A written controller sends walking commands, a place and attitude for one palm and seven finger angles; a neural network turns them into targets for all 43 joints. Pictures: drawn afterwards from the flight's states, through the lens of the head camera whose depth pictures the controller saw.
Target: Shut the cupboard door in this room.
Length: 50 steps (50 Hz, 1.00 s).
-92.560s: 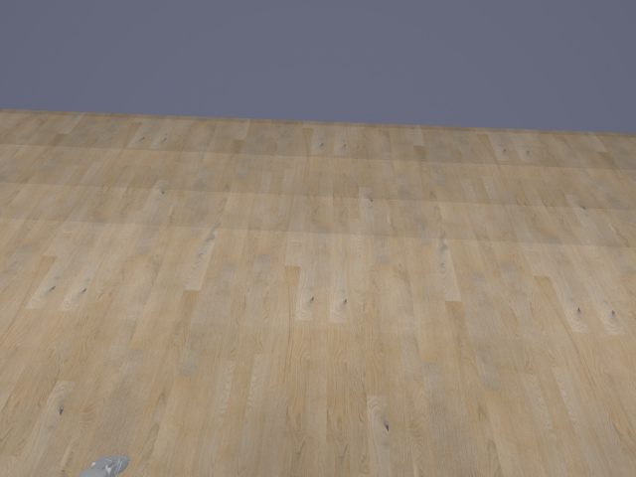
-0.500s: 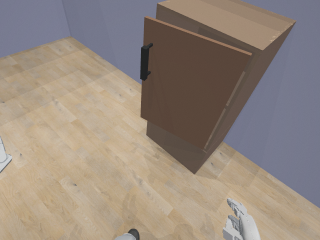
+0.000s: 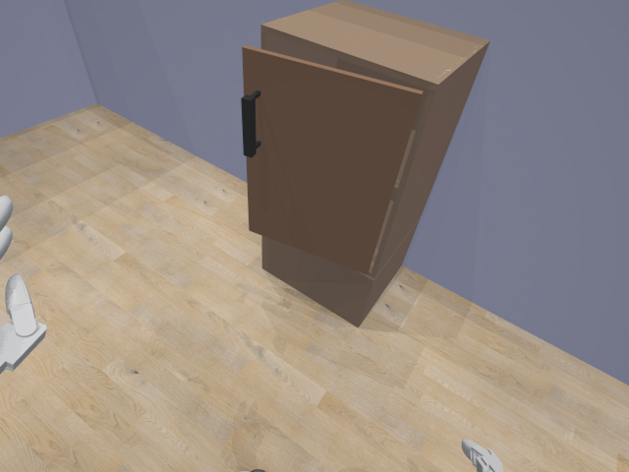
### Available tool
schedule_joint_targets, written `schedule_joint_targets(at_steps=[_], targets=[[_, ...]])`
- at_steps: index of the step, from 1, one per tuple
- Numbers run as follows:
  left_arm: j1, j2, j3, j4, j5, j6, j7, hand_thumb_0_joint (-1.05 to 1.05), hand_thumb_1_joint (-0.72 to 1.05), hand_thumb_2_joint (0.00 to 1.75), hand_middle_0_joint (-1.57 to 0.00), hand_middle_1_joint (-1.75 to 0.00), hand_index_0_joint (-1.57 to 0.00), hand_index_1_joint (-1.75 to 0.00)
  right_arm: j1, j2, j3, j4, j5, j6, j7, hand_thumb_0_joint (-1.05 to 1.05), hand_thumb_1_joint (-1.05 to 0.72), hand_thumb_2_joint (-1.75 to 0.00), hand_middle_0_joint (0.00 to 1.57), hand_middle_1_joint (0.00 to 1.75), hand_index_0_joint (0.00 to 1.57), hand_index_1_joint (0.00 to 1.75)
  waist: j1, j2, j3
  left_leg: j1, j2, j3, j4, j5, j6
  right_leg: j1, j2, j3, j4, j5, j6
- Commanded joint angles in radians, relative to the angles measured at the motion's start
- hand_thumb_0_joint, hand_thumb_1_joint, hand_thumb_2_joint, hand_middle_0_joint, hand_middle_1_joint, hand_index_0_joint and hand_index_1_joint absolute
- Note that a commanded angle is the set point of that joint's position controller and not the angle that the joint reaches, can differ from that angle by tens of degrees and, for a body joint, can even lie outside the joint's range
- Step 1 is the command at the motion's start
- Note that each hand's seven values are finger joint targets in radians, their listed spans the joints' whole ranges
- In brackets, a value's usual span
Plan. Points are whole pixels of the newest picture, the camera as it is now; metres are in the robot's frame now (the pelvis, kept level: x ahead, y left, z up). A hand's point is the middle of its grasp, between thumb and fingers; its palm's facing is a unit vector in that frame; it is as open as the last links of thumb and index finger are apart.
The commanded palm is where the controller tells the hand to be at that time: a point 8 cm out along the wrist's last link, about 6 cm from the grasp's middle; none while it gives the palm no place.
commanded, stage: stop stepping back and stand still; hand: left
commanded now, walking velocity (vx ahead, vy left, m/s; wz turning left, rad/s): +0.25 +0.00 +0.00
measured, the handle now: (253, 124) +0.92 +0.14 -0.02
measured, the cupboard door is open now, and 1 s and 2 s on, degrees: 12 12 12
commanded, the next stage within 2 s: let the arm hang, fingers relaxed in 1.32 s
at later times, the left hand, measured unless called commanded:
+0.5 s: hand out of the picture +0.15 +0.27 +0.18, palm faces +0.44 -0.78 -0.44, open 7.4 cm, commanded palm +0.10 +0.31 +0.18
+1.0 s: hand out of the picture +0.19 +0.31 +0.16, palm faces +0.42 -0.78 -0.46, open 7.4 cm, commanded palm +0.14 +0.34 +0.18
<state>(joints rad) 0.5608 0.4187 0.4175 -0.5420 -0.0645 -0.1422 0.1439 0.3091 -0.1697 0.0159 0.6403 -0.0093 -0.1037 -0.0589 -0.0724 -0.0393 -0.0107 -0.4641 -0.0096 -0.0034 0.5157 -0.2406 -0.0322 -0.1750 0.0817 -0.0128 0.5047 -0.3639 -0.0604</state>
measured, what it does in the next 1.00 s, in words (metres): steps on the spot: left foot, then right foot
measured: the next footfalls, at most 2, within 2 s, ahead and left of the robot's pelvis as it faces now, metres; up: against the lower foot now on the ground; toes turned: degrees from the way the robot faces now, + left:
left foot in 0.16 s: +0.09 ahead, +0.13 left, +0.00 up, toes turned +0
right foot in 0.38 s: +0.02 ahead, -0.07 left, +0.00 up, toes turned -4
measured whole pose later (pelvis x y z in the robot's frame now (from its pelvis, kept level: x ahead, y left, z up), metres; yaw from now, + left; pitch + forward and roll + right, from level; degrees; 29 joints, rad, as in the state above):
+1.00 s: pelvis -0.01 +0.05 +0.00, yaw -1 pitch +0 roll -1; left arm 0.57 0.42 0.42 -0.47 -0.05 -0.18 0.16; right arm 0.20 -0.17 0.03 0.61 0.01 -0.06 -0.07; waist -0.01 0.00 -0.02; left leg -0.28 0.05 0.08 0.52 -0.25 0.01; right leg -0.20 0.01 -0.07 0.47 -0.27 -0.01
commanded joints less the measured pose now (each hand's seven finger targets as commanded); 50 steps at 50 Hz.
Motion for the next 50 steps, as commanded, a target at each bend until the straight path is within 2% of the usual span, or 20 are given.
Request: schedule_joint_targets(at_steps=[1,4,6,7,8,9,10,12,16,17,18,19,20,22,25,29,32,35,42,50], targets=[[-0.037,0.255,0.196,-0.273,0.010,-0.086,0.050,0.00,0.90,0.90,-0.20,-0.30,-0.20,-0.30,-0.119,-0.145,-0.064,-0.128,-0.005,-0.017,-0.006,0.00,-0.90,-0.90,0.20,0.30,0.20,0.30,0.043,-0.061,-0.001,-0.053,0.037,-0.041,0.517,-0.107,-0.005,-0.255,-0.402,0.404,-0.337,-0.377,-0.194],[-0.138,0.203,0.151,-0.049,0.018,-0.077,0.064,0.00,0.90,0.90,-0.20,-0.30,-0.20,-0.30,-0.109,-0.137,-0.043,-0.110,-0.001,-0.011,-0.027,0.00,-0.90,-0.90,0.20,0.30,0.20,0.30,0.030,-0.052,0.036,0.097,0.077,0.017,0.203,-0.146,0.034,-0.291,-0.300,0.173,-0.231,-0.374,-0.087],[-0.228,0.171,0.098,-0.005,0.022,-0.074,0.064,0.00,0.90,0.90,-0.20,-0.30,-0.20,-0.30,-0.105,-0.162,-0.049,-0.098,0.006,-0.024,-0.044,0.00,-0.90,-0.90,0.20,0.30,0.20,0.30,0.027,0.051,0.056,0.186,0.051,0.044,0.007,-0.191,0.051,-0.276,-0.214,0.063,-0.086,-0.329,-0.042],[-0.241,0.144,0.067,-0.013,0.018,-0.072,0.059,0.00,0.90,0.90,-0.20,-0.30,-0.20,-0.30,-0.111,-0.190,-0.060,-0.119,0.017,-0.038,-0.055,0.00,-0.90,-0.90,0.20,0.30,0.20,0.30,0.027,0.202,0.068,0.202,0.134,-0.128,-0.149,-0.269,0.089,-0.286,-0.140,0.003,0.091,-0.230,0.003],[-0.245,0.162,0.075,-0.046,0.020,-0.079,0.060,0.00,0.90,0.90,-0.20,-0.30,-0.20,-0.30,-0.111,-0.198,-0.054,-0.138,0.021,-0.043,-0.053,0.00,-0.90,-0.90,0.20,0.30,0.20,0.30,0.031,0.313,0.060,0.243,0.289,-0.412,-0.269,-0.323,0.156,-0.354,-0.052,-0.058,0.271,-0.150,0.054],[-0.221,0.179,0.086,-0.043,0.018,-0.084,0.049,0.00,0.90,0.90,-0.20,-0.30,-0.20,-0.30,-0.133,-0.169,-0.046,-0.140,0.018,-0.050,-0.046,0.00,-0.90,-0.90,0.20,0.30,0.20,0.30,0.036,0.264,0.021,0.190,0.336,-0.512,-0.359,-0.485,0.185,-0.323,-0.048,-0.014,0.379,-0.145,0.061],[-0.136,0.175,0.093,-0.014,0.016,-0.073,0.037,0.00,0.90,0.90,-0.20,-0.30,-0.20,-0.30,-0.148,-0.171,-0.048,-0.135,0.017,-0.047,-0.040,0.00,-0.90,-0.90,0.20,0.30,0.20,0.30,0.041,0.227,0.002,0.111,0.336,-0.492,-0.393,-0.588,0.169,-0.265,-0.051,0.013,0.430,-0.122,0.059],[-0.132,0.175,0.086,-0.143,0.024,-0.065,0.022,0.00,0.90,0.90,-0.20,-0.30,-0.20,-0.30,-0.183,-0.158,-0.045,-0.148,0.008,-0.048,-0.021,0.00,-0.90,-0.90,0.20,0.30,0.20,0.30,0.062,0.232,0.000,0.022,0.299,-0.374,-0.403,-0.529,0.149,-0.168,-0.053,-0.014,0.380,-0.077,0.050],[-0.076,0.182,0.094,-0.230,0.039,-0.058,0.037,0.00,0.90,0.90,-0.20,-0.30,-0.20,-0.30,-0.188,-0.152,-0.044,-0.164,-0.001,-0.022,-0.008,0.00,-0.90,-0.90,0.20,0.30,0.20,0.30,0.068,0.268,-0.017,-0.154,0.184,-0.110,-0.261,-0.498,0.077,0.162,-0.019,-0.088,0.051,-0.093,0.022],[-0.075,0.230,0.135,-0.238,0.046,-0.058,0.044,0.00,0.90,0.90,-0.20,-0.30,-0.20,-0.30,-0.182,-0.152,-0.047,-0.166,-0.003,-0.011,-0.012,0.00,-0.90,-0.90,0.20,0.30,0.20,0.30,0.068,0.200,-0.010,-0.189,0.120,-0.047,-0.095,-0.454,0.054,0.168,-0.074,0.004,-0.053,-0.141,-0.015],[-0.081,0.234,0.147,-0.232,0.042,-0.060,0.048,0.00,0.90,0.90,-0.20,-0.30,-0.20,-0.30,-0.179,-0.128,-0.050,-0.172,-0.007,0.002,-0.012,0.00,-0.90,-0.90,0.20,0.30,0.20,0.30,0.071,0.033,0.000,-0.238,0.048,0.008,0.213,-0.332,0.037,0.101,-0.245,0.294,-0.204,-0.309,-0.106],[-0.126,0.268,0.171,-0.255,0.032,-0.071,0.055,0.00,0.90,0.90,-0.20,-0.30,-0.20,-0.30,-0.167,-0.130,-0.052,-0.160,-0.007,0.000,-0.012,0.00,-0.90,-0.90,0.20,0.30,0.20,0.30,0.068,-0.075,-0.001,-0.249,0.019,0.033,0.437,-0.195,0.024,0.040,-0.439,0.552,-0.349,-0.322,-0.191],[-0.167,0.266,0.179,-0.257,0.032,-0.091,0.065,0.00,0.90,0.90,-0.20,-0.30,-0.20,-0.30,-0.143,-0.136,-0.060,-0.144,-0.005,-0.013,-0.012,0.00,-0.90,-0.90,0.20,0.30,0.20,0.30,0.053,-0.038,-0.034,-0.236,0.041,-0.009,0.549,-0.151,0.016,0.041,-0.455,0.542,-0.331,-0.225,-0.204],[-0.097,0.228,0.175,-0.138,0.028,-0.089,0.066,0.00,0.90,0.90,-0.20,-0.30,-0.20,-0.30,-0.116,-0.138,-0.063,-0.126,-0.004,-0.009,-0.014,0.00,-0.90,-0.90,0.20,0.30,0.20,0.30,0.048,0.033,-0.032,-0.137,0.068,-0.022,0.505,-0.154,0.015,-0.084,-0.398,0.412,-0.310,-0.284,-0.166],[-0.086,0.179,0.126,-0.034,0.024,-0.093,0.057,0.00,0.90,0.90,-0.20,-0.30,-0.20,-0.30,-0.150,-0.133,-0.048,-0.131,0.003,-0.001,-0.028,0.00,-0.90,-0.90,0.20,0.30,0.20,0.30,0.056,-0.029,0.042,-0.041,0.067,0.044,0.311,-0.087,0.021,-0.146,-0.335,0.248,-0.300,-0.174,-0.111],[-0.112,0.146,0.074,-0.033,0.031,-0.094,0.062,0.00,0.90,0.90,-0.20,-0.30,-0.20,-0.30,-0.150,-0.144,-0.051,-0.129,0.008,-0.028,-0.040,0.00,-0.90,-0.90,0.20,0.30,0.20,0.30,0.071,-0.036,-0.001,0.197,0.038,0.084,-0.003,-0.026,0.047,-0.122,-0.267,0.141,-0.206,-0.041,-0.038],[-0.149,0.155,0.066,-0.104,0.028,-0.098,0.058,0.00,0.90,0.90,-0.20,-0.30,-0.20,-0.30,-0.163,-0.182,-0.070,-0.147,0.024,-0.035,-0.042,0.00,-0.90,-0.90,0.20,0.30,0.20,0.30,0.074,0.038,-0.037,0.283,0.146,-0.044,-0.100,0.118,0.081,-0.089,-0.180,0.091,-0.079,0.136,0.046],[-0.134,0.174,0.096,-0.159,0.037,-0.107,0.052,0.00,0.90,0.90,-0.20,-0.30,-0.20,-0.30,-0.171,-0.162,-0.047,-0.146,0.019,-0.037,-0.037,0.00,-0.90,-0.90,0.20,0.30,0.20,0.30,0.070,0.182,-0.051,0.204,0.178,-0.104,-0.168,0.107,0.088,-0.026,-0.120,0.020,-0.029,0.162,0.065],[-0.003,0.186,0.151,-0.126,0.019,-0.107,0.050,0.00,0.90,0.90,-0.20,-0.30,-0.20,-0.30,-0.158,-0.150,-0.047,-0.160,0.019,-0.032,-0.021,0.00,-0.90,-0.90,0.20,0.30,0.20,0.30,0.068,0.134,-0.120,0.178,0.129,-0.028,-0.097,0.163,0.053,0.072,-0.146,0.049,-0.067,0.331,0.043],[-0.040,0.159,0.108,-0.117,0.010,-0.085,0.043,0.00,0.90,0.90,-0.20,-0.30,-0.20,-0.30,-0.165,-0.145,-0.037,-0.173,0.024,0.001,-0.023,0.00,-0.90,-0.90,0.20,0.30,0.20,0.30,0.062,0.107,-0.123,0.205,0.130,-0.013,-0.088,0.225,0.046,0.053,-0.147,0.044,-0.065,0.403,0.050]])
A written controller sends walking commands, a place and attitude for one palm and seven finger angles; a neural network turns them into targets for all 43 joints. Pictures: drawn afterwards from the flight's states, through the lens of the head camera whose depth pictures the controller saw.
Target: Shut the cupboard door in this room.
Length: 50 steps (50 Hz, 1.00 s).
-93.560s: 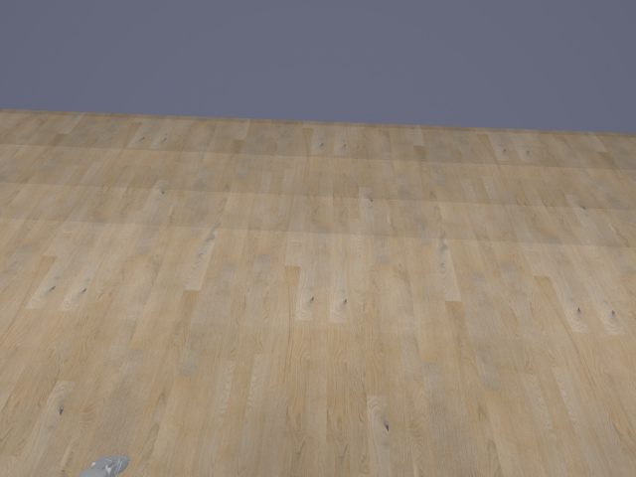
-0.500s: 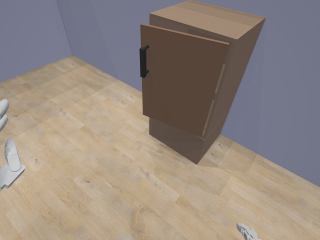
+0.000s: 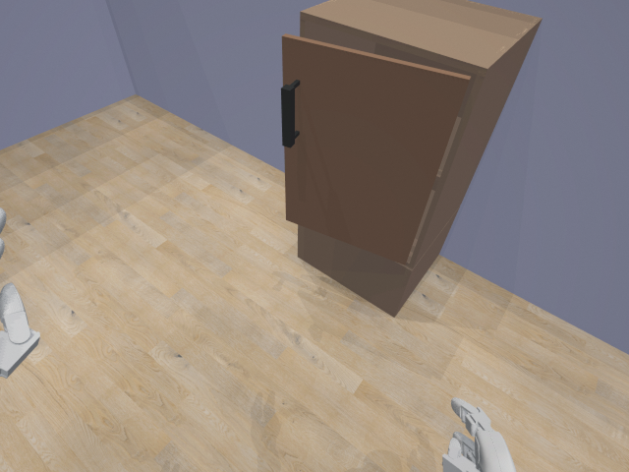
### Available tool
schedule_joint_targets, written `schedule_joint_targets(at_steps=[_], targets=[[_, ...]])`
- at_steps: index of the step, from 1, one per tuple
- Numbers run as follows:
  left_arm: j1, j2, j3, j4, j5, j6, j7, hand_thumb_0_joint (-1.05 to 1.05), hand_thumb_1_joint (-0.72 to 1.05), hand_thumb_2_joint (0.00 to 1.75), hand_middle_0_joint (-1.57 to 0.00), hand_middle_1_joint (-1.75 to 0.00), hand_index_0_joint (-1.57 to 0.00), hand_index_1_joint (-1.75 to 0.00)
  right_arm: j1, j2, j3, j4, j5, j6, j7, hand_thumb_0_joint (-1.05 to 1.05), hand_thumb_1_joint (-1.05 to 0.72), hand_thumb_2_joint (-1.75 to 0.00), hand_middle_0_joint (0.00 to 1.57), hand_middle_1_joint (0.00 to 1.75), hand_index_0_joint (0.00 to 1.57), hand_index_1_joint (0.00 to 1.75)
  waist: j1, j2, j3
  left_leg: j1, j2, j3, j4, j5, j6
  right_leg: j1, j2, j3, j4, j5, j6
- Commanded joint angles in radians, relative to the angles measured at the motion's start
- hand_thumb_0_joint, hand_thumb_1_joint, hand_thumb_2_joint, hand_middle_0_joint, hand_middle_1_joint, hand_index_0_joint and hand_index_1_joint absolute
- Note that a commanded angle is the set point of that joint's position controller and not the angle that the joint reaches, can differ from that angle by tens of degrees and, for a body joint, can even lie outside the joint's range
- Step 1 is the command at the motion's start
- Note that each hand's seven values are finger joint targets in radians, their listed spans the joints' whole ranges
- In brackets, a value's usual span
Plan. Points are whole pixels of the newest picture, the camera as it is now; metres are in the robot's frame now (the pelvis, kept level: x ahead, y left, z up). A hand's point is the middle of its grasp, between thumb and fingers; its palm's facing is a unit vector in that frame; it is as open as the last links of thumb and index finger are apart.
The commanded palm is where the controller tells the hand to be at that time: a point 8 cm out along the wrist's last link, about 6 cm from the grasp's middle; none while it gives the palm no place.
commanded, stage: stop stepping back and stand still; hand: left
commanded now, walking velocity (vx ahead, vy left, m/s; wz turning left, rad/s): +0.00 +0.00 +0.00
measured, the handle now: (292, 113) +0.92 +0.10 -0.02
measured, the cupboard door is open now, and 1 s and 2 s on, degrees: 12 12 12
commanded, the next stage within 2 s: let the arm hang, fingers relaxed in 0.32 s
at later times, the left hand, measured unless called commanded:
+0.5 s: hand (64, 376) +0.20 +0.28 +0.07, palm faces +0.28 -0.83 -0.48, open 7.4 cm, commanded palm none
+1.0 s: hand out of the picture -0.09 +0.20 -0.17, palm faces +0.04 -0.97 -0.23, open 7.2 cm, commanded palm none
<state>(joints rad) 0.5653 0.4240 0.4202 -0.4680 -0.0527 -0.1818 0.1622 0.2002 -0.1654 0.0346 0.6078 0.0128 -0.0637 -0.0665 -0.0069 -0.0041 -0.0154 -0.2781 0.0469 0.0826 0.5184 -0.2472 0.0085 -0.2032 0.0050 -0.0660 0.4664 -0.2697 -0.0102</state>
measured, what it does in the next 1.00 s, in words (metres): stands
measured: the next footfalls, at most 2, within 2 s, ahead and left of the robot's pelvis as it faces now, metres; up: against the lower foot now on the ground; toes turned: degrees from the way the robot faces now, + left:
none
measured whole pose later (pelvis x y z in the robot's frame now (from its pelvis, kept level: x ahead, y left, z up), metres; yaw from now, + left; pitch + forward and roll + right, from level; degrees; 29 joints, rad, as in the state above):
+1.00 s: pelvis -0.03 +0.01 +0.00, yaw +1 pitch -2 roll -1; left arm 0.37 0.20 0.02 1.13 0.01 0.02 0.01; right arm 0.35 -0.17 -0.01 1.10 -0.02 0.04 -0.02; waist 0.00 0.01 0.05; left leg -0.26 0.03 0.08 0.44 -0.16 0.03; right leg -0.19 -0.01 -0.07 0.42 -0.20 -0.01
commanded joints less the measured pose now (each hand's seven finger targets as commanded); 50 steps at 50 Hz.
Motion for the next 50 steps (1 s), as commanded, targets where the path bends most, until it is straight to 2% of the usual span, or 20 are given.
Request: schedule_joint_targets(at_steps=[1,2,3,6,7,10,12,13,17,20,21,22,24,27,31,33,38,41,43,50], targets=[[-0.051,0.158,0.106,-0.197,-0.001,-0.044,0.025,0.00,0.90,0.90,-0.20,-0.30,-0.20,-0.30,-0.059,-0.148,-0.055,-0.142,0.002,-0.039,-0.016,0.00,-0.90,-0.90,0.20,0.30,0.20,0.30,-0.002,0.066,-0.119,0.027,0.075,-0.102,-0.097,0.233,0.006,0.077,-0.065,0.093,-0.026,0.303,0.003],[-0.059,0.180,0.120,-0.204,0.000,-0.043,0.026,0.00,0.90,0.90,-0.20,-0.30,-0.20,-0.30,-0.067,-0.151,-0.054,-0.142,0.001,-0.042,-0.019,0.00,-0.90,-0.90,0.20,0.30,0.20,0.30,0.000,0.079,-0.112,0.023,0.074,-0.104,-0.105,0.225,0.005,0.073,-0.067,0.088,-0.028,0.291,0.004],[-0.064,0.155,0.098,-0.207,0.002,-0.042,0.025,0.00,0.90,0.90,-0.20,-0.30,-0.20,-0.30,-0.066,-0.145,-0.052,-0.143,0.002,-0.041,-0.020,0.00,-0.90,-0.90,0.20,0.30,0.20,0.30,-0.001,0.090,-0.104,0.019,0.075,-0.104,-0.111,0.217,0.006,0.072,-0.063,0.085,-0.027,0.278,0.005],[-0.079,0.157,0.098,-0.213,0.003,-0.044,0.028,0.00,0.90,0.90,-0.20,-0.30,-0.20,-0.30,-0.066,-0.148,-0.053,-0.145,0.002,-0.041,-0.022,0.00,-0.90,-0.90,0.20,0.30,0.20,0.30,0.001,0.092,-0.094,0.005,0.071,-0.105,-0.125,0.168,0.007,0.068,-0.057,0.085,-0.041,0.233,0.007],[-0.077,0.185,0.125,-0.215,0.006,-0.045,0.031,0.00,0.90,0.90,-0.20,-0.30,-0.20,-0.30,-0.067,-0.151,-0.055,-0.142,-0.001,-0.042,-0.024,0.00,-0.90,-0.90,0.20,0.30,0.20,0.30,0.003,0.097,-0.096,-0.002,0.070,-0.109,-0.129,0.157,0.006,0.074,-0.062,0.081,-0.044,0.224,0.006],[-0.071,0.151,0.099,-0.206,0.004,-0.046,0.029,0.00,0.90,0.90,-0.20,-0.30,-0.20,-0.30,-0.065,-0.149,-0.055,-0.145,0.001,-0.040,-0.022,0.00,-0.90,-0.90,0.20,0.30,0.20,0.30,0.001,0.103,-0.088,-0.008,0.066,-0.109,-0.136,0.132,0.006,0.071,-0.058,0.083,-0.052,0.202,0.005],[-0.049,0.174,0.126,-0.193,0.005,-0.047,0.031,0.00,0.90,0.90,-0.20,-0.30,-0.20,-0.30,-0.065,-0.153,-0.058,-0.142,0.000,-0.042,-0.024,0.00,-0.90,-0.90,0.20,0.30,0.20,0.30,0.004,0.095,-0.092,-0.014,0.066,-0.116,-0.145,0.111,0.005,0.077,-0.059,0.079,-0.058,0.190,0.005],[-0.057,0.147,0.099,-0.200,0.004,-0.047,0.028,0.00,0.90,0.90,-0.20,-0.30,-0.20,-0.30,-0.064,-0.147,-0.055,-0.145,0.001,-0.041,-0.023,0.00,-0.90,-0.90,0.20,0.30,0.20,0.30,0.001,0.099,-0.089,-0.016,0.066,-0.114,-0.145,0.113,0.004,0.076,-0.059,0.078,-0.056,0.188,0.005],[-0.042,0.170,0.124,-0.188,0.005,-0.047,0.030,0.00,0.90,0.90,-0.20,-0.30,-0.20,-0.30,-0.064,-0.157,-0.060,-0.144,0.000,-0.044,-0.024,0.00,-0.90,-0.90,0.20,0.30,0.20,0.30,0.005,0.093,-0.089,-0.024,0.066,-0.118,-0.155,0.101,0.003,0.079,-0.053,0.072,-0.060,0.178,0.007],[-0.030,0.147,0.104,-0.173,0.002,-0.046,0.029,0.00,0.90,0.90,-0.20,-0.30,-0.20,-0.30,-0.062,-0.152,-0.059,-0.145,0.003,-0.041,-0.024,0.00,-0.90,-0.90,0.20,0.30,0.20,0.30,0.003,0.078,-0.089,-0.019,0.065,-0.112,-0.150,0.095,0.006,0.071,-0.055,0.078,-0.067,0.179,0.009],[-0.106,-0.015,-0.339,0.544,0.059,0.090,-0.120,0.00,0.90,0.90,-0.20,-0.30,-0.20,-0.30,-0.158,-0.339,-0.091,0.027,0.015,-0.115,0.072,0.00,-0.90,-0.90,0.20,0.30,0.20,0.30,-0.017,0.083,0.027,-0.054,0.077,-0.097,0.010,0.303,0.007,-0.066,-0.130,0.017,0.041,0.292,-0.007],[-0.130,-0.034,-0.321,0.576,0.064,0.168,-0.146,0.00,0.90,0.90,-0.20,-0.30,-0.20,-0.30,-0.067,-0.301,-0.110,0.056,0.004,-0.066,0.074,0.00,-0.90,-0.90,0.20,0.30,0.20,0.30,-0.015,0.066,-0.073,0.030,0.081,-0.077,0.002,0.326,-0.008,-0.072,-0.133,0.091,-0.016,0.270,-0.019],[-0.190,-0.031,-0.330,0.651,0.070,0.181,-0.159,0.00,0.90,0.90,-0.20,-0.30,-0.20,-0.30,-0.027,-0.291,-0.092,0.063,-0.011,-0.020,0.071,0.00,-0.90,-0.90,0.20,0.30,0.20,0.30,-0.006,-0.018,-0.065,0.002,0.091,-0.117,-0.019,0.258,0.024,-0.080,-0.103,0.058,0.022,0.141,-0.029],[-0.259,-0.018,-0.356,0.830,0.072,0.183,-0.160,0.00,0.90,0.90,-0.20,-0.30,-0.20,-0.30,-0.044,-0.277,-0.067,0.086,-0.021,0.022,0.072,0.00,-0.90,-0.90,0.20,0.30,0.20,0.30,-0.001,-0.134,-0.019,-0.029,0.082,-0.154,-0.060,0.149,0.036,-0.086,-0.103,0.084,-0.004,0.023,-0.037],[-0.293,-0.045,-0.388,1.088,0.072,0.194,-0.148,0.00,0.90,0.90,-0.20,-0.30,-0.20,-0.30,-0.019,-0.224,-0.046,0.166,-0.038,0.061,0.071,0.00,-0.90,-0.90,0.20,0.30,0.20,0.30,-0.003,-0.088,-0.001,0.006,0.050,-0.146,-0.099,0.071,0.027,-0.092,-0.116,0.128,-0.058,-0.035,-0.036],[-0.286,-0.052,-0.392,1.196,0.071,0.189,-0.146,0.00,0.90,0.90,-0.20,-0.30,-0.20,-0.30,-0.004,-0.205,-0.042,0.213,-0.039,0.064,0.069,0.00,-0.90,-0.90,0.20,0.30,0.20,0.30,-0.001,0.004,-0.020,0.017,0.047,-0.137,-0.116,0.062,0.021,-0.060,-0.116,0.131,-0.072,-0.029,-0.033],[-0.239,-0.098,-0.381,1.385,0.070,0.180,-0.141,0.00,0.90,0.90,-0.20,-0.30,-0.20,-0.30,0.048,-0.154,-0.050,0.321,-0.037,0.069,0.051,0.00,-0.90,-0.90,0.20,0.30,0.20,0.30,0.005,0.148,-0.003,0.012,0.049,-0.128,-0.164,-0.035,0.017,-0.015,-0.103,0.117,-0.118,-0.015,-0.042],[-0.225,-0.101,-0.384,1.457,0.067,0.178,-0.143,0.00,0.90,0.90,-0.20,-0.30,-0.20,-0.30,0.089,-0.144,-0.057,0.370,-0.033,0.072,0.045,0.00,-0.90,-0.90,0.20,0.30,0.20,0.30,0.003,0.125,0.040,-0.006,0.048,-0.130,-0.187,-0.096,0.017,-0.022,-0.104,0.118,-0.150,-0.045,-0.046],[-0.223,-0.104,-0.385,1.492,0.067,0.174,-0.142,0.00,0.90,0.90,-0.20,-0.30,-0.20,-0.30,0.119,-0.144,-0.062,0.396,-0.030,0.070,0.041,0.00,-0.90,-0.90,0.20,0.30,0.20,0.30,-0.002,0.057,0.046,0.023,0.056,-0.130,-0.181,-0.061,0.021,-0.035,-0.107,0.117,-0.165,-0.043,-0.047],[-0.194,-0.130,-0.387,1.567,0.067,0.176,-0.137,0.00,0.90,0.90,-0.20,-0.30,-0.20,-0.30,0.177,-0.126,-0.066,0.457,-0.028,0.068,0.033,0.00,-0.90,-0.90,0.20,0.30,0.20,0.30,-0.003,0.004,0.082,0.032,0.065,-0.135,-0.208,-0.080,0.031,-0.058,-0.098,0.105,-0.162,-0.064,-0.042]])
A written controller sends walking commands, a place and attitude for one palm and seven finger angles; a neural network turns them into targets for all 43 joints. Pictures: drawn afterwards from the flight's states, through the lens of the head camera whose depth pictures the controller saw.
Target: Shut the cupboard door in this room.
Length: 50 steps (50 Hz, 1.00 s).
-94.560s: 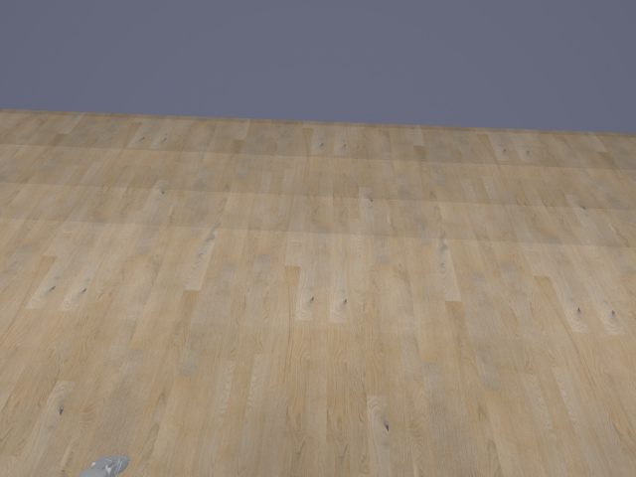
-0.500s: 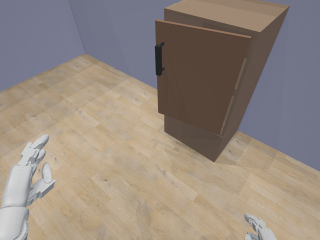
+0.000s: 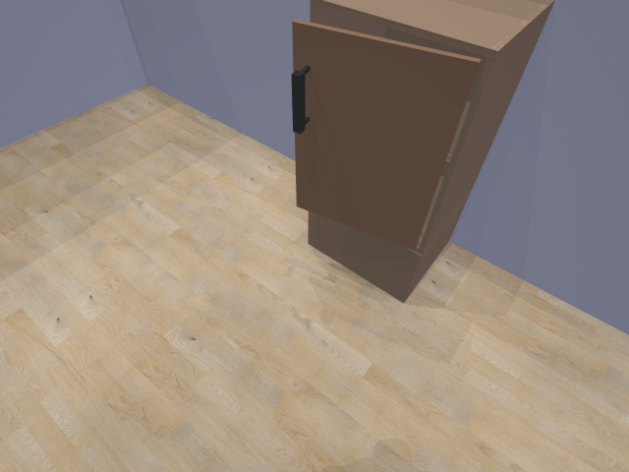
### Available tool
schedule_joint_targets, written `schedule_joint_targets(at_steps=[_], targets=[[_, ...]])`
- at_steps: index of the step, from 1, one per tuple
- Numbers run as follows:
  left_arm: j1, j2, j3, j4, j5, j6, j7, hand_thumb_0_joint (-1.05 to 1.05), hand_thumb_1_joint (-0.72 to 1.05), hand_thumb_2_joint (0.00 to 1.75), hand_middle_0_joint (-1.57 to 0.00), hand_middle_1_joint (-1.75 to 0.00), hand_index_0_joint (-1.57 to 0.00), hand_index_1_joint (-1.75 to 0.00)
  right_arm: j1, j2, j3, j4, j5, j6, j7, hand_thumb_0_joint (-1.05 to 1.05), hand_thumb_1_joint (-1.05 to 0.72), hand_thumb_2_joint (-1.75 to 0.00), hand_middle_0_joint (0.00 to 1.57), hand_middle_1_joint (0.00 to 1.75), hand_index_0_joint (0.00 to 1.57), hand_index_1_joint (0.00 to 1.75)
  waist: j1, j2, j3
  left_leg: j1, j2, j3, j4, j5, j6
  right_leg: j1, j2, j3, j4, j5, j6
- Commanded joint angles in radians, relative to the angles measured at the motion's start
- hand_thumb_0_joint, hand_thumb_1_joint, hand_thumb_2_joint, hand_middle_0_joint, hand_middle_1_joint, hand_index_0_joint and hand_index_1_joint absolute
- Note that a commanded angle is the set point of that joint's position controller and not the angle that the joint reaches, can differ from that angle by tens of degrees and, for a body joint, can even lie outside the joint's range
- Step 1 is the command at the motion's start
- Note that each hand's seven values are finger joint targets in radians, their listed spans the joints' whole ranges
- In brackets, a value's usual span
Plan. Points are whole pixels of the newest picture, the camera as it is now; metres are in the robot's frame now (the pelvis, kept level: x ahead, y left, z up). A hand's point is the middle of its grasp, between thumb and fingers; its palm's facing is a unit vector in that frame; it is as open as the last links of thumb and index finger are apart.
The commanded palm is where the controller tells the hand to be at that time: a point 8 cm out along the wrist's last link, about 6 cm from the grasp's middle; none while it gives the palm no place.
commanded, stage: let the arm hang, fingers relaxed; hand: left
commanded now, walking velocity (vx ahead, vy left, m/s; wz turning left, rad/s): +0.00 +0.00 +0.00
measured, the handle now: (302, 99) +0.95 +0.09 -0.03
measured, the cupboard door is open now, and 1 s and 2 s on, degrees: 12 12 12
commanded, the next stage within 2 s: look to check the result in 0.52 s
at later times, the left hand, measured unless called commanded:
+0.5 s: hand out of the picture +0.02 +0.17 -0.17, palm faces +0.02 -0.98 -0.18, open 7.3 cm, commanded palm none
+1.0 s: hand out of the picture +0.03 +0.18 -0.17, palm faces +0.01 -0.97 -0.23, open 7.4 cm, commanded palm none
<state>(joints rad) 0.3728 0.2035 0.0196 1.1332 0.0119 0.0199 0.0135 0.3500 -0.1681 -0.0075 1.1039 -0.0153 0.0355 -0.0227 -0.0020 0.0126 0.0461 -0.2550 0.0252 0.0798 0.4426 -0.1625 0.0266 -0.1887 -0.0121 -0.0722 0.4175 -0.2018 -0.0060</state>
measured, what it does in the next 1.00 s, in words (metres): stands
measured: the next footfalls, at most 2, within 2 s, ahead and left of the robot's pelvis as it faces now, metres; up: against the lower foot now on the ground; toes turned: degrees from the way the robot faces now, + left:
right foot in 1.92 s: +0.09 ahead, -0.15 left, +0.00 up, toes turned +24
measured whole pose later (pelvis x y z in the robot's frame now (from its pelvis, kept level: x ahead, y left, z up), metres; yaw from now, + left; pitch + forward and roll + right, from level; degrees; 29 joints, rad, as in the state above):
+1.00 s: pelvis +0.03 -0.01 +0.00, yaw -1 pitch -2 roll +0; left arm 0.25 0.20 0.02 1.14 0.01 -0.01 0.01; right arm 0.23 -0.20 -0.01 1.13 -0.01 0.01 -0.03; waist -0.01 0.01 0.04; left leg -0.18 0.03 0.09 0.37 -0.16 0.01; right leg -0.13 0.00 -0.06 0.37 -0.21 -0.02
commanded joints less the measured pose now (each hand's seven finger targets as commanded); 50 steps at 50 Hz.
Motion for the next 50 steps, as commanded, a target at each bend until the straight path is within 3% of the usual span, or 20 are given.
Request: schedule_joint_targets(at_steps=[1,10,19,27,30,35,50], targets=[[0.003,0.086,0.014,-0.029,0.003,-0.026,0.013,0.00,0.90,0.90,-0.20,-0.30,-0.20,-0.30,0.030,-0.122,-0.024,-0.035,0.000,-0.032,-0.012,0.00,-0.90,-0.90,0.20,0.30,0.20,0.30,-0.006,-0.024,0.022,0.007,0.089,-0.135,-0.137,-0.169,0.014,-0.072,-0.079,0.111,-0.111,-0.130,-0.045],[0.010,0.065,0.018,-0.024,0.009,-0.019,0.018,0.00,0.90,0.90,-0.20,-0.30,-0.20,-0.30,0.034,-0.095,-0.027,-0.019,-0.004,-0.027,-0.010,0.00,-0.90,-0.90,0.20,0.30,0.20,0.30,-0.003,-0.016,0.077,-0.030,0.084,-0.135,-0.164,-0.243,0.014,-0.111,-0.069,0.114,-0.107,-0.182,-0.035],[-0.019,0.067,0.018,-0.038,0.008,-0.028,0.017,0.00,0.90,0.90,-0.20,-0.30,-0.20,-0.30,0.007,-0.094,-0.026,-0.027,-0.002,-0.038,-0.010,0.00,-0.90,-0.90,0.20,0.30,0.20,0.30,-0.004,0.011,0.049,-0.001,0.081,-0.127,-0.158,-0.157,0.006,-0.079,-0.076,0.113,-0.103,-0.093,-0.036],[-0.039,0.088,0.018,-0.035,0.006,-0.034,0.016,0.00,0.90,0.90,-0.20,-0.30,-0.20,-0.30,-0.010,-0.104,-0.024,-0.025,0.003,-0.037,-0.010,0.00,-0.90,-0.90,0.20,0.30,0.20,0.30,-0.006,-0.019,0.041,0.044,0.081,-0.105,-0.133,-0.077,0.000,-0.070,-0.087,0.118,-0.130,-0.072,-0.039],[-0.053,0.086,0.017,-0.032,0.004,-0.032,0.014,0.00,0.90,0.90,-0.20,-0.30,-0.20,-0.30,-0.017,-0.109,-0.022,-0.021,-0.001,-0.036,-0.010,0.00,-0.90,-0.90,0.20,0.30,0.20,0.30,-0.009,0.006,0.046,0.041,0.080,-0.108,-0.140,-0.097,-0.002,-0.072,-0.088,0.122,-0.137,-0.093,-0.039],[-0.058,0.098,0.018,-0.028,0.002,-0.037,0.014,0.00,0.90,0.90,-0.20,-0.30,-0.20,-0.30,-0.034,-0.124,-0.022,-0.020,0.001,-0.044,-0.012,0.00,-0.90,-0.90,0.20,0.30,0.20,0.30,-0.005,0.002,-0.004,0.078,0.089,-0.111,-0.129,-0.008,0.001,-0.028,-0.091,0.116,-0.125,-0.014,-0.040],[-0.092,0.134,0.016,-0.021,0.002,-0.043,0.013,0.00,0.90,0.90,-0.20,-0.30,-0.20,-0.30,-0.085,-0.161,-0.022,-0.011,0.002,-0.044,-0.010,0.00,-0.90,-0.90,0.20,0.30,0.20,0.30,-0.007,-0.020,-0.005,0.115,0.098,-0.103,-0.133,0.057,-0.003,0.004,-0.100,0.117,-0.146,0.057,-0.038]])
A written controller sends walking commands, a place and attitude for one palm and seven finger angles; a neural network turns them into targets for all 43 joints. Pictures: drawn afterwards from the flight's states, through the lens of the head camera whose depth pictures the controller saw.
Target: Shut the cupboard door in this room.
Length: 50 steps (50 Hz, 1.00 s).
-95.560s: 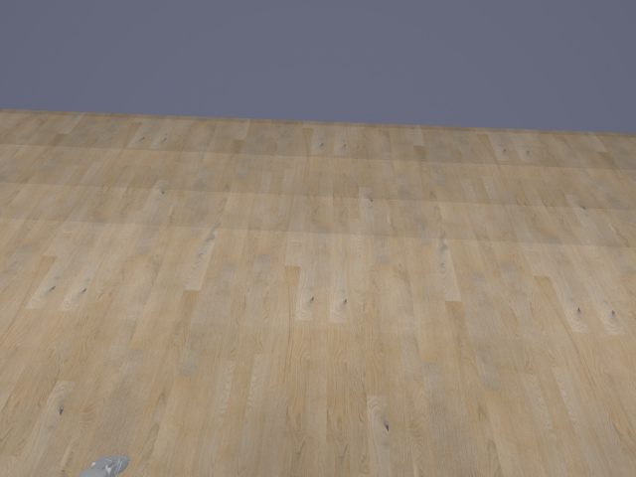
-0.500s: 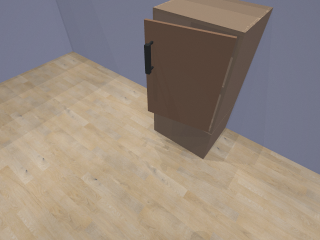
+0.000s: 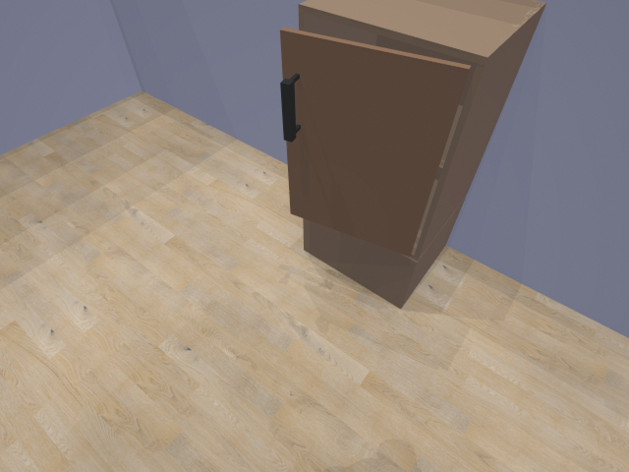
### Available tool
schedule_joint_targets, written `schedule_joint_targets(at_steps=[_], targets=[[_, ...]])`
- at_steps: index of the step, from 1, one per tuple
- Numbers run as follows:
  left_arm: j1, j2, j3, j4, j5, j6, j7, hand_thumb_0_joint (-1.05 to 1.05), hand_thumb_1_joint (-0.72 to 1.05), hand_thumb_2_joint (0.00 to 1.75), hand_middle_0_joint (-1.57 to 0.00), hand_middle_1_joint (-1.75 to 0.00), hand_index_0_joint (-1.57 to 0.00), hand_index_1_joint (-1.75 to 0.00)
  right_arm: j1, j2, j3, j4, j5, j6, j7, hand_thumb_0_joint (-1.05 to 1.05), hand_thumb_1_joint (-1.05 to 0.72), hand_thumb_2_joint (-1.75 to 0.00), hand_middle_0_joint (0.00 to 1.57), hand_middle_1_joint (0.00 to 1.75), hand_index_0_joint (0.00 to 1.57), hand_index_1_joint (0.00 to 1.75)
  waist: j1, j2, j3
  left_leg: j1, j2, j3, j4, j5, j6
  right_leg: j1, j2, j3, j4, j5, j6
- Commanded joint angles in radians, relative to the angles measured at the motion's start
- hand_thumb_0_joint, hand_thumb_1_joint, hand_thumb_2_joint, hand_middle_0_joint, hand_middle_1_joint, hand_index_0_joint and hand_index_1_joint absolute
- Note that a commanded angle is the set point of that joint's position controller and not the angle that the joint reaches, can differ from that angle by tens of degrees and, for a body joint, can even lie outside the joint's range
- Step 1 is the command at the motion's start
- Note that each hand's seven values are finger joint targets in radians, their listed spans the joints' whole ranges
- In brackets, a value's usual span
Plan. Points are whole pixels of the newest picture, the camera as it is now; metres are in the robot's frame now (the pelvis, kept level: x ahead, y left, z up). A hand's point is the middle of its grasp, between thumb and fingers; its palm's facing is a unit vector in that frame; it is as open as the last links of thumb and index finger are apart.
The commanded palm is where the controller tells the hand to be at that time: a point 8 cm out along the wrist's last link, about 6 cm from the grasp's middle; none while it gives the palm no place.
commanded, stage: look to check the result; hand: left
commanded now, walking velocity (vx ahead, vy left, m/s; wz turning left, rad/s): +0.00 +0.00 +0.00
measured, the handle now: (292, 107) +0.93 +0.11 -0.03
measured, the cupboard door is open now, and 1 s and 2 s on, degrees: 12 12 12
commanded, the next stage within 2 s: walk to a spot facing it in 0.06 s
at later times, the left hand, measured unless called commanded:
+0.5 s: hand out of the picture +0.03 +0.21 -0.20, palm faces +0.18 -0.96 -0.21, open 7.4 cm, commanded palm none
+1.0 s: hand out of the picture -0.02 +0.20 -0.16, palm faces +0.43 -0.84 -0.32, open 7.4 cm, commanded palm none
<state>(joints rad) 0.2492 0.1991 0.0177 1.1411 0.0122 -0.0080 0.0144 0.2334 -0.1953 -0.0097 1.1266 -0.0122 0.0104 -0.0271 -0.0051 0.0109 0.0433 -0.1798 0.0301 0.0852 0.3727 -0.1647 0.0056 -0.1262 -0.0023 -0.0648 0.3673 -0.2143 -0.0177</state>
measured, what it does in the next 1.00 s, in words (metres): steps on the spot, turning left: right foot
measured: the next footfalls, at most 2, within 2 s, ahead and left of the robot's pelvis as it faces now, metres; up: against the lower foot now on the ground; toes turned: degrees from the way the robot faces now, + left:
right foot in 0.92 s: +0.07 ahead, -0.14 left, +0.00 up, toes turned +24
left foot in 1.26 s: -0.08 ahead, +0.09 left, +0.00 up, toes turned +42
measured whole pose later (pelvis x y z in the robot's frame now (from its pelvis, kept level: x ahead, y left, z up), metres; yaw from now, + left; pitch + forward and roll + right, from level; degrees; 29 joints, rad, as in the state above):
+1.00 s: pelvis -0.02 -0.04 -0.01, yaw +27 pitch +1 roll +1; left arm 0.18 0.22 0.06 0.87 0.03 0.03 0.02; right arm 0.20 -0.27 -0.11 0.93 -0.03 0.09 0.01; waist -0.03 0.04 0.08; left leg -0.56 -0.09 -0.09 0.96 -0.41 -0.03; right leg -0.27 -0.04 -0.03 0.55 -0.30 0.00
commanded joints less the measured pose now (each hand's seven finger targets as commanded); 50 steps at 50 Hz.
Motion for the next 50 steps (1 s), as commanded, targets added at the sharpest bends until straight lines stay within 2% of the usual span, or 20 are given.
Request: schedule_joint_targets(at_steps=[1,9,14,18,21,23,24,25,26,27,28,31,38,41,44,45,46,47,48,50], targets=[[0.026,0.140,0.018,-0.030,0.002,-0.016,0.012,0.00,0.90,0.90,-0.20,-0.30,-0.20,-0.30,0.026,-0.137,-0.019,-0.034,-0.001,-0.019,-0.006,0.00,-0.90,-0.90,0.20,0.30,0.20,0.30,-0.003,-0.012,0.002,0.038,0.092,-0.109,-0.064,0.061,0.018,-0.055,-0.110,0.109,-0.096,0.075,-0.026],[0.003,0.160,0.021,-0.036,0.001,-0.019,0.010,0.00,0.90,0.90,-0.20,-0.30,-0.20,-0.30,0.002,-0.157,-0.019,-0.035,-0.002,-0.023,-0.006,0.00,-0.90,-0.90,0.20,0.30,0.20,0.30,-0.002,-0.001,-0.016,0.051,0.096,-0.114,-0.068,0.102,0.016,-0.021,-0.115,0.106,-0.100,0.125,-0.026],[0.039,0.128,0.032,-0.056,0.001,0.007,0.020,0.00,0.90,0.90,-0.20,-0.30,-0.20,-0.30,0.023,-0.100,-0.014,-0.054,-0.004,0.001,0.000,0.00,-0.90,-0.90,0.20,0.30,0.20,0.30,0.008,-0.018,0.003,-0.042,0.070,-0.115,0.022,0.133,0.004,-0.016,-0.149,0.061,-0.014,0.148,-0.020],[0.027,0.173,0.064,-0.110,0.007,0.019,0.023,0.00,0.90,0.90,-0.20,-0.30,-0.20,-0.30,0.017,-0.097,-0.036,-0.104,-0.005,0.018,0.007,0.00,-0.90,-0.90,0.20,0.30,0.20,0.30,0.013,-0.107,-0.005,-0.139,0.021,-0.074,0.214,0.058,-0.010,-0.022,-0.259,0.084,-0.009,0.146,-0.092],[-0.005,0.180,0.079,-0.162,0.018,0.020,0.027,0.00,0.90,0.90,-0.20,-0.30,-0.20,-0.30,0.001,-0.088,-0.051,-0.151,-0.008,0.032,0.013,0.00,-0.90,-0.90,0.20,0.30,0.20,0.30,0.010,-0.163,0.014,-0.215,0.023,-0.049,0.437,-0.270,-0.024,-0.046,-0.371,0.089,-0.001,0.277,-0.174],[-0.036,0.185,0.088,-0.186,0.021,0.020,0.028,0.00,0.90,0.90,-0.20,-0.30,-0.20,-0.30,0.016,-0.082,-0.055,-0.172,-0.003,0.028,0.022,0.00,-0.90,-0.90,0.20,0.30,0.20,0.30,-0.010,-0.145,0.015,-0.191,0.054,-0.060,0.326,-0.254,-0.024,-0.045,-0.376,0.026,0.101,0.373,-0.147],[-0.033,0.185,0.087,-0.198,0.016,0.022,0.023,0.00,0.90,0.90,-0.20,-0.30,-0.20,-0.30,0.044,-0.093,-0.056,-0.174,-0.004,0.025,0.024,0.00,-0.90,-0.90,0.20,0.30,0.20,0.30,-0.020,-0.078,-0.010,-0.102,0.052,-0.064,0.220,-0.059,-0.015,-0.089,-0.332,-0.032,0.186,0.337,-0.093],[-0.011,0.156,0.085,-0.215,0.009,0.030,0.019,0.00,0.90,0.90,-0.20,-0.30,-0.20,-0.30,0.089,-0.137,-0.063,-0.175,-0.012,0.018,0.024,0.00,-0.90,-0.90,0.20,0.30,0.20,0.30,-0.032,0.123,-0.039,-0.022,0.143,-0.238,0.093,0.273,0.040,-0.188,-0.219,-0.104,0.339,0.132,-0.005],[-0.010,0.107,0.074,-0.247,0.001,0.036,0.020,0.00,0.90,0.90,-0.20,-0.30,-0.20,-0.30,0.128,-0.217,-0.080,-0.177,-0.026,0.017,0.016,0.00,-0.90,-0.90,0.20,0.30,0.20,0.30,-0.047,0.319,-0.038,0.015,0.318,-0.495,-0.022,0.459,0.163,-0.314,-0.078,-0.108,0.532,-0.367,0.059],[-0.080,0.122,0.067,-0.267,0.012,0.050,0.028,0.00,0.90,0.90,-0.20,-0.30,-0.20,-0.30,0.174,-0.228,-0.082,-0.155,-0.027,0.019,0.008,0.00,-0.90,-0.90,0.20,0.30,0.20,0.30,-0.077,0.281,-0.048,-0.016,0.327,-0.565,-0.088,0.262,0.193,-0.334,-0.059,0.016,0.692,-0.437,0.041],[-0.099,0.118,0.077,-0.275,0.015,0.050,0.024,0.00,0.90,0.90,-0.20,-0.30,-0.20,-0.30,0.153,-0.227,-0.085,-0.166,-0.027,0.017,0.002,0.00,-0.90,-0.90,0.20,0.30,0.20,0.30,-0.059,0.208,-0.038,-0.035,0.314,-0.567,-0.104,0.108,0.179,-0.397,-0.066,0.071,0.764,-0.361,0.039],[-0.080,0.111,0.080,-0.270,0.015,0.034,0.008,0.00,0.90,0.90,-0.20,-0.30,-0.20,-0.30,0.066,-0.197,-0.076,-0.204,-0.022,0.004,-0.006,0.00,-0.90,-0.90,0.20,0.30,0.20,0.30,-0.019,0.085,-0.058,-0.015,0.223,-0.456,-0.088,0.057,0.153,-0.436,-0.072,0.094,0.769,-0.185,0.063],[-0.089,0.102,0.073,-0.306,0.011,0.038,0.007,0.00,0.90,0.90,-0.20,-0.30,-0.20,-0.30,0.053,-0.222,-0.096,-0.223,-0.022,0.016,0.004,0.00,-0.90,-0.90,0.20,0.30,0.20,0.30,-0.032,0.127,-0.107,-0.006,0.175,-0.483,-0.087,-0.005,0.162,-0.353,-0.024,0.075,0.537,-0.219,0.075],[-0.052,0.107,0.072,-0.306,0.008,0.042,0.010,0.00,0.90,0.90,-0.20,-0.30,-0.20,-0.30,0.011,-0.232,-0.106,-0.245,-0.025,0.030,0.011,0.00,-0.90,-0.90,0.20,0.30,0.20,0.30,-0.016,0.159,-0.084,-0.110,0.140,-0.501,-0.088,-0.084,0.141,-0.231,0.009,0.055,0.385,-0.218,0.063],[0.092,0.149,0.088,-0.277,0.007,0.037,0.014,0.00,0.90,0.90,-0.20,-0.30,-0.20,-0.30,-0.062,-0.211,-0.114,-0.279,-0.015,0.042,0.018,0.00,-0.90,-0.90,0.20,0.30,0.20,0.30,0.049,0.131,-0.089,-0.305,0.043,-0.449,-0.038,-0.222,0.066,0.043,0.016,0.037,0.088,-0.112,0.040],[0.117,0.215,0.104,-0.286,0.022,0.030,0.020,0.00,0.90,0.90,-0.20,-0.30,-0.20,-0.30,-0.059,-0.157,-0.113,-0.291,-0.006,0.049,0.024,0.00,-0.90,-0.90,0.20,0.30,0.20,0.30,0.060,-0.045,-0.070,-0.447,-0.066,-0.344,0.169,-0.337,0.000,0.105,-0.162,0.238,-0.097,-0.279,-0.026],[0.057,0.293,0.112,-0.315,0.034,0.028,0.025,0.00,0.90,0.90,-0.20,-0.30,-0.20,-0.30,-0.053,-0.106,-0.109,-0.309,-0.006,0.044,0.028,0.00,-0.90,-0.90,0.20,0.30,0.20,0.30,0.054,-0.294,-0.025,-0.514,-0.176,-0.154,0.551,-0.371,-0.061,-0.019,-0.459,0.546,-0.248,-0.410,-0.150],[-0.066,0.278,0.098,-0.350,0.018,0.028,0.031,0.00,0.90,0.90,-0.20,-0.30,-0.20,-0.30,-0.032,-0.164,-0.117,-0.308,-0.020,0.047,0.034,0.00,-0.90,-0.90,0.20,0.30,0.20,0.30,-0.003,-0.177,-0.015,-0.426,-0.090,-0.189,0.754,-0.376,-0.045,-0.183,-0.496,0.470,-0.215,-0.319,-0.179],[-0.118,0.221,0.093,-0.357,0.018,0.019,0.032,0.00,0.90,0.90,-0.20,-0.30,-0.20,-0.30,-0.023,-0.138,-0.116,-0.293,-0.021,0.052,0.038,0.00,-0.90,-0.90,0.20,0.30,0.20,0.30,-0.033,-0.174,-0.001,-0.425,-0.059,-0.182,0.840,-0.329,-0.037,-0.190,-0.402,0.385,-0.151,-0.211,-0.159],[-0.142,0.171,0.076,-0.359,0.018,0.007,0.026,0.00,0.90,0.90,-0.20,-0.30,-0.20,-0.30,-0.013,-0.129,-0.103,-0.287,-0.015,0.049,0.052,0.00,-0.90,-0.90,0.20,0.30,0.20,0.30,-0.053,-0.183,0.008,-0.417,-0.027,-0.128,0.852,-0.250,-0.056,-0.133,-0.304,0.165,-0.044,0.117,-0.128]])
